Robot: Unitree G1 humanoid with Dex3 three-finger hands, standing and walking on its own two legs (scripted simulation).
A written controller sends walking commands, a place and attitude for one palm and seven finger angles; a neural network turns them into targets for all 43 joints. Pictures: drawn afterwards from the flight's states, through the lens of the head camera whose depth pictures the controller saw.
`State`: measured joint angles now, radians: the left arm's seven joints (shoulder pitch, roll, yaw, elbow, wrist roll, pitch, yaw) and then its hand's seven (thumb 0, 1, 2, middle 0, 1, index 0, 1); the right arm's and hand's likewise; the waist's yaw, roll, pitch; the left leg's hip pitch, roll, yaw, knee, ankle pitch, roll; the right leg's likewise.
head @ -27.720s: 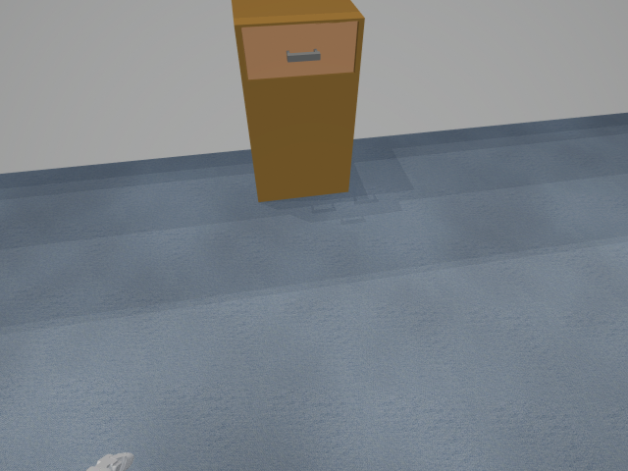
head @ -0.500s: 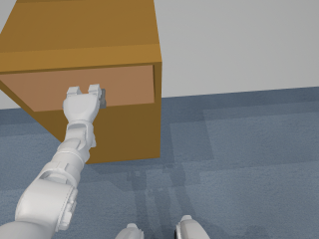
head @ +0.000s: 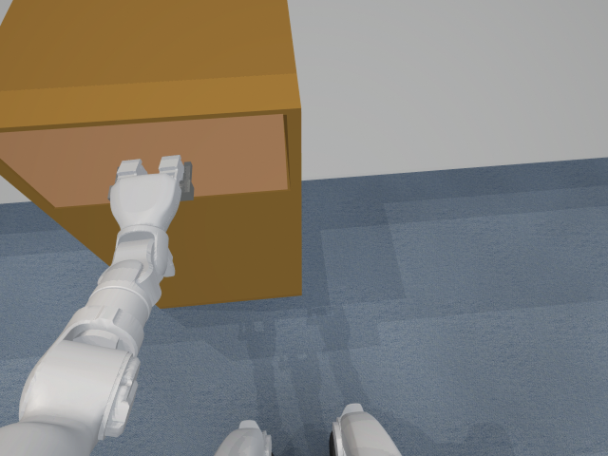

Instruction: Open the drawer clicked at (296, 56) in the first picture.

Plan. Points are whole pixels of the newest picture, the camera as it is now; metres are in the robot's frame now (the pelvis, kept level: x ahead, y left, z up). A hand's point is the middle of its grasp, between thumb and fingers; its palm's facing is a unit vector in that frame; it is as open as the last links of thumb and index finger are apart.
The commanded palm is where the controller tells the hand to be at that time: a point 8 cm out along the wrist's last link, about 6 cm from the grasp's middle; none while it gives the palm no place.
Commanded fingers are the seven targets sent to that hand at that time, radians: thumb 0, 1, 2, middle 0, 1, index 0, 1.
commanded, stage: lower the fingers behind the handle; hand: left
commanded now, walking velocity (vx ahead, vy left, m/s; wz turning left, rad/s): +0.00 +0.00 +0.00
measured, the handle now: (153, 181) +0.51 +0.21 +0.00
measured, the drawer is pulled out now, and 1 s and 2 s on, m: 0.00 0.00 0.05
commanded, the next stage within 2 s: close the thumb around the handle in 0.04 s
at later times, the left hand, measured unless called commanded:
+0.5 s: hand (157, 219) +0.45 +0.20 -0.03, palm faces -0.03 +0.00 -1.00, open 10.2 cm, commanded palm +0.43 +0.20 +0.03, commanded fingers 0.00 0.56 0.76 -0.38 -1.31 -0.38 -1.31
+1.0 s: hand (157, 217) +0.46 +0.21 -0.03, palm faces -0.03 +0.00 -1.00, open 5.5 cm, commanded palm +0.43 +0.20 +0.03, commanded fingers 0.00 0.90 0.90 -0.40 -1.35 -0.40 -1.35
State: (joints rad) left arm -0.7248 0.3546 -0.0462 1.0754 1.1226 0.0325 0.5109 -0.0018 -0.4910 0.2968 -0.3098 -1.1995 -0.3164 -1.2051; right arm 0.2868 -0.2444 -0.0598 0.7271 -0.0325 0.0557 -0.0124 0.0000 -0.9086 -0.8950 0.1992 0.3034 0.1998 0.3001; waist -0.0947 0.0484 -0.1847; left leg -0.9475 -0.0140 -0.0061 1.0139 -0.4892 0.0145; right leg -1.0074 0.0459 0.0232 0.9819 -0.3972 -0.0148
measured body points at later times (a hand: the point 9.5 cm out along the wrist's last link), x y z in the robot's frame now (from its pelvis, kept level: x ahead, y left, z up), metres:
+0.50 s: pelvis +0.00 +0.01 +0.00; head +0.11 +0.00 +0.44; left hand +0.45 +0.20 +0.03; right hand +0.05 -0.26 -0.14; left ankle -0.02 +0.11 -0.67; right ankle +0.03 -0.11 -0.67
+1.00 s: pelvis +0.00 +0.01 +0.00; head +0.12 +0.00 +0.44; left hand +0.45 +0.20 +0.03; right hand +0.04 -0.26 -0.14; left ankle -0.02 +0.11 -0.67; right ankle +0.03 -0.11 -0.67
